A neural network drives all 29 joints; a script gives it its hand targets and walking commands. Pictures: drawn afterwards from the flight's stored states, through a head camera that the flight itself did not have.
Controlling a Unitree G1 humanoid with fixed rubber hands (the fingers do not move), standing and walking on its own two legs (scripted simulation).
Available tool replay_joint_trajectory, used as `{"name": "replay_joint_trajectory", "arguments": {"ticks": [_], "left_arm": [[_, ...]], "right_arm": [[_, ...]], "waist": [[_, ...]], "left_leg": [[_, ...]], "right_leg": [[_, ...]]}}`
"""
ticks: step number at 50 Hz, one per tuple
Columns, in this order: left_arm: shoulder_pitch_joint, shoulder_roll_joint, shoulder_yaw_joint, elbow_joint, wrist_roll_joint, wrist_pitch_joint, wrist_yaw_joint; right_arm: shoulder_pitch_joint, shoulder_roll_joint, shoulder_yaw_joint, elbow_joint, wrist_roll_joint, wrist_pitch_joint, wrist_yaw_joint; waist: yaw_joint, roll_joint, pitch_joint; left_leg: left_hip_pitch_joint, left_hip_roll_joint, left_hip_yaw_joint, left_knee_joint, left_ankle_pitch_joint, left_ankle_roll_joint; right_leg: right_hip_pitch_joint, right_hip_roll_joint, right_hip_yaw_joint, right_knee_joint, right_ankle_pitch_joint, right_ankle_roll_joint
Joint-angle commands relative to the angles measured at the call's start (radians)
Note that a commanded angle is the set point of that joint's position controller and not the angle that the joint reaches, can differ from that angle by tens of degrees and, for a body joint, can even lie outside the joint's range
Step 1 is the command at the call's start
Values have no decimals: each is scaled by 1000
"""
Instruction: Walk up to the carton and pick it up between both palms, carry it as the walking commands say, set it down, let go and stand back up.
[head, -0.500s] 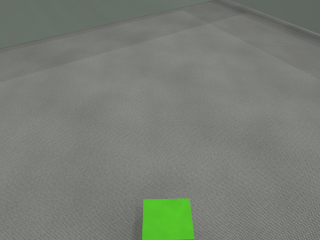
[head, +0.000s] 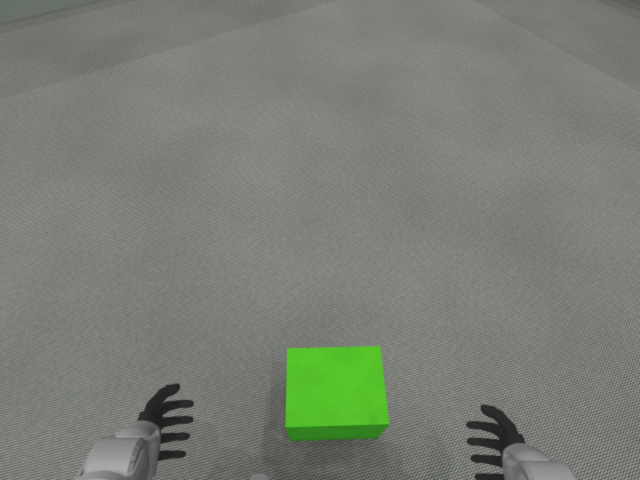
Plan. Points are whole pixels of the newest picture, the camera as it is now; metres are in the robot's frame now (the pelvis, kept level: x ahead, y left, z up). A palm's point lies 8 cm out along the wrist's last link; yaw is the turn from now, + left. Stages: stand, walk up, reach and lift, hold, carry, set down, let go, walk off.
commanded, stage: reach and lift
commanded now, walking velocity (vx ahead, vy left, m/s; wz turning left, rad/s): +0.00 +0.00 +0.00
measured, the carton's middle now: (333, 395) +0.39 -0.02 -0.64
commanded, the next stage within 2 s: none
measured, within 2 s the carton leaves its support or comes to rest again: neither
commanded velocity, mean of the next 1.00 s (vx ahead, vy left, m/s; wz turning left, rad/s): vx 0.00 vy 0.00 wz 0.00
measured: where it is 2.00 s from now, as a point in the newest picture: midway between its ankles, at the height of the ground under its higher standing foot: outside the picture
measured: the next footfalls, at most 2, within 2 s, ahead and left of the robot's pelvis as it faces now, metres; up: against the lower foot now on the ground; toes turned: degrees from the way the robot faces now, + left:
none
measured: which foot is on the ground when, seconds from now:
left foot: down 0.00-1.00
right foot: down 0.00-1.00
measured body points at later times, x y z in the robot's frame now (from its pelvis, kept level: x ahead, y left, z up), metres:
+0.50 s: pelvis -0.06 +0.02 -0.05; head +0.07 +0.01 +0.38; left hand +0.19 +0.22 -0.16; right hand +0.21 -0.22 -0.16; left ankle +0.02 +0.13 -0.71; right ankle +0.00 -0.09 -0.71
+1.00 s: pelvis -0.05 +0.00 -0.07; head +0.18 -0.02 +0.31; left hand +0.34 +0.22 -0.19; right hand +0.37 -0.21 -0.19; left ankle +0.02 +0.13 -0.71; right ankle +0.00 -0.09 -0.71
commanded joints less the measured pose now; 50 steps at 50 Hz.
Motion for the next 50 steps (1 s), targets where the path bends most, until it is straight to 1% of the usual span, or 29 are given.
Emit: {"name": "replay_joint_trajectory", "arguments": {"ticks": [1, 2, 3, 4, 6, 8, 9, 10, 12, 13, 14, 16, 17, 18, 21, 23, 25, 26, 30, 33, 34, 38, 39, 40, 43, 46, 47, 48, 50], "left_arm": [[432, -11, 49, 1, 93, 97, -35], [385, -21, 56, -17, 120, 72, -34], [309, -40, 50, -54, 128, 42, -34], [239, -47, 47, -100, 125, 19, -33], [105, -37, 56, -197, 129, -39, -30], [-13, -34, 51, -283, 121, -104, -24], [-40, -31, 62, -308, 131, -134, -19], [-45, -25, 71, -314, 134, -154, -15], [-16, -27, 92, -280, 146, -182, -4], [9, -45, 92, -262, 141, -180, 1], [40, -67, 87, -256, 134, -175, 5], [65, -88, 93, -251, 133, -160, 12], [33, -88, 94, -247, 135, -140, 13], [-10, -87, 91, -264, 128, -122, 18], [-91, -104, 95, -241, 118, -88, 34], [-215, -71, 118, -251, 116, -82, 41], [-323, -50, 125, -251, 109, -83, 47], [-373, -41, 133, -242, 104, -84, 50], [-535, -25, 156, -199, 87, -107, 59], [-616, -39, 164, -165, 76, -132, 62], [-612, -36, 171, -139, 78, -138, 62], [-657, 16, 255, -73, 93, -198, 51], [-655, 21, 268, -58, 99, -219, 46], [-643, 26, 285, -40, 100, -246, 41], [-641, 42, 316, -9, 118, -332, 26], [-637, 49, 324, 11, 115, -420, 14], [-657, 55, 323, 15, 108, -443, 11], [-678, 63, 318, 16, 104, -461, 9], [-719, 81, 314, 27, 94, -485, 4]], "right_arm": [[390, 67, 1, -23, -21, 107, 60], [335, 62, -14, -44, -46, 76, 73], [253, 52, -22, -78, -72, 39, 77], [183, 31, -38, -114, -100, 13, 78], [78, -9, -82, -185, -146, -51, 81], [-14, -42, -137, -216, -153, -121, 91], [-26, -39, -144, -204, -147, -152, 99], [-31, -57, -158, -211, -147, -177, 101], [-39, -61, -154, -205, -140, -216, 101], [-36, -55, -142, -201, -129, -219, 102], [-31, -62, -138, -206, -119, -218, 107], [-44, -69, -130, -210, -100, -207, 118], [-84, -74, -131, -196, -91, -190, 124], [-133, -81, -130, -196, -77, -175, 134], [-233, -105, -140, -130, -88, -148, 155], [-338, -136, -145, -115, -98, -141, 163], [-424, -148, -147, -76, -93, -143, 165], [-472, -146, -149, -55, -89, -144, 164], [-664, -174, -187, -20, -74, -173, 151], [-761, -174, -200, 7, -65, -196, 139], [-773, -168, -199, 28, -62, -202, 133], [-833, -131, -174, 68, -48, -239, 105], [-832, -119, -169, 83, -45, -252, 100], [-845, -123, -170, 78, -45, -272, 92], [-854, -114, -178, 111, -44, -333, 70], [-870, -106, -193, 121, -43, -403, 56], [-878, -97, -197, 124, -46, -423, 51], [-878, -95, -207, 142, -44, -441, 48], [-916, -97, -213, 152, -44, -468, 48]], "waist": [[19, 13, -274], [11, 3, -227], [4, 1, -190], [0, -23, -179], [-17, -11, -196], [-31, -2, -245], [-22, 14, -291], [-26, -13, -346], [-19, -23, -424], [-10, -33, -457], [-5, -25, -496], [14, -22, -529], [20, 4, -497], [25, 8, -460], [18, -1, -306], [5, -7, -240], [-4, -4, -216], [-5, -17, -212], [-1, -20, -309], [7, -32, -415], [6, -43, -446], [29, -90, -555], [35, -83, -571], [41, -99, -613], [47, -86, -710], [36, -92, -809], [21, -107, -830], [9, -98, -841], [6, -82, -847]], "left_leg": [[83, -37, -100, -96, 407, 64], [70, -41, -96, -86, 389, 58], [46, -39, -101, -76, 402, 48], [39, -35, -102, -71, 402, 37], [23, -22, -105, -39, 378, 22], [-27, -16, -110, 21, 352, 14], [-42, -19, -111, 56, 364, 10], [-36, -19, -111, 79, 396, 9], [-29, -27, -100, 115, 422, 2], [-15, -27, -96, 124, 407, 0], [-6, -27, -91, 134, 403, -4], [-7, -28, -82, 142, 331, -9], [-34, -27, -76, 123, 166, -11], [-46, -25, -77, 121, 65, -11], [-80, -31, -95, 102, -123, -16], [-128, -35, -104, 96, -231, -14], [-152, -35, -110, 101, -280, -15], [-162, -35, -109, 109, -290, -14], [-193, -33, -90, 150, -264, -12], [-220, -31, -66, 176, -191, -11], [-227, -33, -55, 189, -170, -10], [-339, -45, -12, 226, -40, 1], [-367, -50, -9, 232, 0, 1], [-384, -53, -3, 245, 50, 0], [-479, -63, 0, 272, 171, -9], [-568, -71, -11, 294, 290, -20], [-593, -71, -18, 297, 302, -21], [-608, -69, -27, 298, 321, -21], [-629, -67, -35, 297, 334, -21]], "right_leg": [[310, -30, 175, -108, 564, -9], [272, -18, 169, -107, 538, -3], [224, -17, 172, -104, 543, 1], [195, -12, 167, -104, 528, 9], [134, -10, 150, -75, 475, 19], [68, -10, 141, -8, 437, 21], [41, -13, 138, 33, 433, 19], [29, -12, 130, 63, 446, 24], [-14, -15, 112, 111, 444, 32], [-41, -15, 104, 125, 410, 32], [-51, -13, 99, 140, 400, 26], [-71, -8, 90, 146, 320, 22], [-105, -16, 78, 141, 170, 19], [-143, -16, 75, 138, 80, 16], [-268, -7, 70, 129, -90, 6], [-282, -12, 67, 131, -167, 2], [-294, -13, 65, 136, -203, 2], [-294, -13, 67, 136, -216, 5], [-272, -8, 77, 160, -195, 19], [-243, -7, 89, 169, -134, 32], [-224, -7, 95, 171, -115, 37], [-146, -9, 118, 183, -6, 62], [-131, -9, 124, 190, 49, 64], [-115, -5, 125, 200, 112, 69], [-54, -6, 150, 231, 320, 71], [-5, -9, 180, 265, 549, 70], [5, -11, 187, 273, 594, 72], [-8, -11, 193, 280, 633, 70], [-60, -12, 193, 288, 644, 68]]}}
